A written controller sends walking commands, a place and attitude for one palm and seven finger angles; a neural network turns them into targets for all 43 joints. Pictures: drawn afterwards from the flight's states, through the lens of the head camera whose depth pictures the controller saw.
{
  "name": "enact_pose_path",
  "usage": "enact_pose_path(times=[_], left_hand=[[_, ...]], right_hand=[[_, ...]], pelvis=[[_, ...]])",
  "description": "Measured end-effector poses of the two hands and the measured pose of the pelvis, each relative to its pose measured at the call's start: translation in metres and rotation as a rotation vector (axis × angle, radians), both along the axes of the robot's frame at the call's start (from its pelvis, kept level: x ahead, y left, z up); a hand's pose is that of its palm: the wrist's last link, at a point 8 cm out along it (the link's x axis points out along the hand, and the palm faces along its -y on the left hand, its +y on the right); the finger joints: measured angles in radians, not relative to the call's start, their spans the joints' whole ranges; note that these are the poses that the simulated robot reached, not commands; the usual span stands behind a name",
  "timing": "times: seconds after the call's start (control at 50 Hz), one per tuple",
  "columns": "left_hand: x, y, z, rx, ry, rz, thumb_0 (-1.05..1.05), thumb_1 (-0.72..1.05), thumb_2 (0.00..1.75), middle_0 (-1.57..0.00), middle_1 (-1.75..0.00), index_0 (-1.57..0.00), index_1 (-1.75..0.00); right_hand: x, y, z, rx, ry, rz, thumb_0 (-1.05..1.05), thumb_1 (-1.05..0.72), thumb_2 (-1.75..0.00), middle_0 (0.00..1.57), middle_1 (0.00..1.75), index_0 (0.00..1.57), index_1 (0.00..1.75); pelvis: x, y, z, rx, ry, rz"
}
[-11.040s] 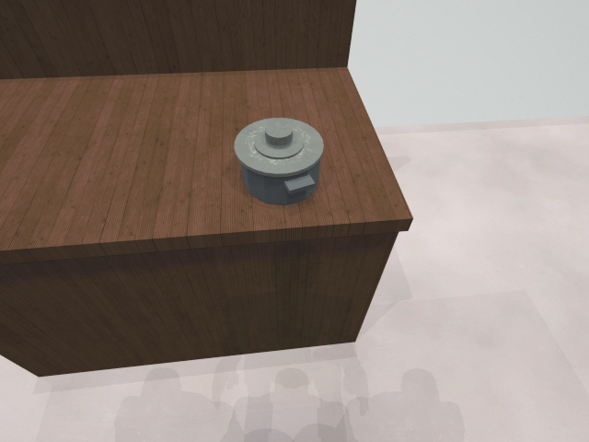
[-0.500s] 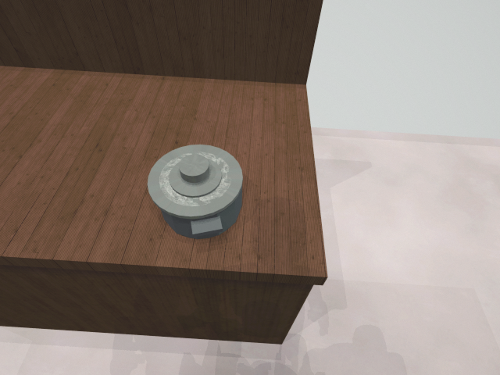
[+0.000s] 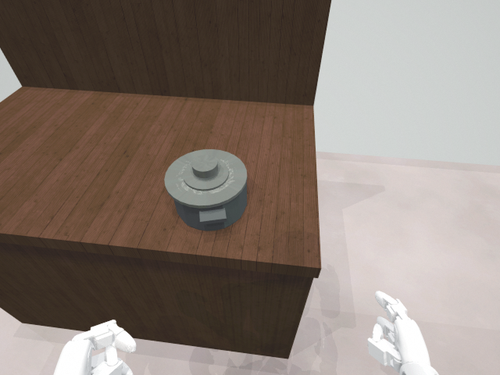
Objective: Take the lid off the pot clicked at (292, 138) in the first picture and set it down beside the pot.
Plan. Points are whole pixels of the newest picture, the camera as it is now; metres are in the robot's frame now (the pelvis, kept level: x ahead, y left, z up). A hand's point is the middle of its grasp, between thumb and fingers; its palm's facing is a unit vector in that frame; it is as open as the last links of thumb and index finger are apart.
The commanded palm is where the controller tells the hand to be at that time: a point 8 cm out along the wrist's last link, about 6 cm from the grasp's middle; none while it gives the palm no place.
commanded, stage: lift the closed hand beside the body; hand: left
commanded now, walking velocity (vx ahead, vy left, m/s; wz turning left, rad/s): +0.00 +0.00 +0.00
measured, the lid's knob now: (204, 166) +0.49 +0.16 +0.06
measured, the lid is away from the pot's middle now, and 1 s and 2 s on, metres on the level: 0.00 0.00 0.00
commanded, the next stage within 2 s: raise the hand higher, near the body in 0.04 s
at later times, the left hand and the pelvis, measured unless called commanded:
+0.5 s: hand (106, 338) +0.15 +0.23 +0.03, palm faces +0.22 -0.91 -0.36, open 3.1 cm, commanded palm +0.11 +0.27 +0.06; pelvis +0.02 +0.01 +0.00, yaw -2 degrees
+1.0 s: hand (93, 289) +0.19 +0.24 +0.10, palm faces +0.29 -0.88 -0.38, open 3.1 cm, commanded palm +0.15 +0.28 +0.12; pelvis +0.02 +0.01 +0.00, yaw -1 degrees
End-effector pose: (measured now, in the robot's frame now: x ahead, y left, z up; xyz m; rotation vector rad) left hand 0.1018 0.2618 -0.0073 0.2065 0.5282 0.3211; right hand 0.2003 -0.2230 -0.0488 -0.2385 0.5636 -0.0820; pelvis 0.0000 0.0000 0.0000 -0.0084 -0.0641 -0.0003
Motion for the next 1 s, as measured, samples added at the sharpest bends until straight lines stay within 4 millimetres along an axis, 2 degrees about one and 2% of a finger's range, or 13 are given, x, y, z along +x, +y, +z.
enact_pose_path(times=[0.18, 0.28, 0.38, 0.5, 0.7, 0.86, 1.0], left_hand=[[0.002, 0.004, 0.022, 0.063, -0.030, -0.021, 0.01, 0.90, 0.90, -1.26, -1.46, -1.26, -1.46], [0.005, 0.005, 0.034, 0.094, -0.043, -0.048, 0.01, 0.90, 0.90, -1.28, -1.49, -1.28, -1.49], [0.012, 0.008, 0.045, 0.118, -0.076, -0.063, 0.01, 0.90, 0.90, -1.29, -1.50, -1.29, -1.50], [0.020, 0.007, 0.061, 0.130, -0.146, -0.081, 0.01, 0.90, 0.90, -1.29, -1.50, -1.30, -1.50], [0.033, 0.012, 0.087, 0.164, -0.258, -0.085, 0.01, 0.90, 0.90, -1.30, -1.50, -1.30, -1.50], [0.045, 0.015, 0.107, 0.196, -0.334, -0.090, 0.01, 0.89, 0.90, -1.30, -1.50, -1.30, -1.50], [0.054, 0.018, 0.124, 0.232, -0.393, -0.099, 0.01, 0.89, 0.90, -1.30, -1.50, -1.30, -1.50]], right_hand=[[-0.040, 0.004, -0.033, 0.046, 0.148, -0.044, 0.01, -0.90, -0.90, 0.20, 0.30, 0.20, 0.30], [-0.049, 0.001, -0.041, 0.053, 0.184, -0.074, 0.01, -0.90, -0.90, 0.20, 0.30, 0.20, 0.30], [-0.043, -0.004, -0.038, 0.040, 0.170, -0.087, 0.02, -0.90, -0.90, 0.20, 0.30, 0.20, 0.30], [-0.023, -0.004, -0.026, 0.034, 0.104, -0.086, 0.02, -0.90, -0.90, 0.20, 0.30, 0.20, 0.30], [0.004, 0.013, -0.013, 0.042, 0.035, -0.028, 0.01, -0.90, -0.90, 0.20, 0.30, 0.20, 0.30], [0.002, 0.025, -0.019, 0.058, 0.060, 0.004, 0.01, -0.90, -0.90, 0.20, 0.30, 0.20, 0.30], [-0.008, 0.024, -0.027, 0.066, 0.099, -0.006, 0.01, -0.90, -0.90, 0.20, 0.30, 0.20, 0.30]], pelvis=[[0.004, -0.001, 0.001, 0.005, -0.014, -0.015], [0.009, 0.001, 0.002, 0.008, -0.013, -0.022], [0.012, 0.003, 0.002, 0.009, -0.014, -0.026], [0.017, 0.006, 0.002, 0.010, -0.013, -0.030], [0.020, 0.011, 0.002, 0.009, -0.015, -0.025], [0.021, 0.013, 0.002, 0.008, -0.016, -0.023], [0.021, 0.013, 0.002, 0.007, -0.016, -0.025]])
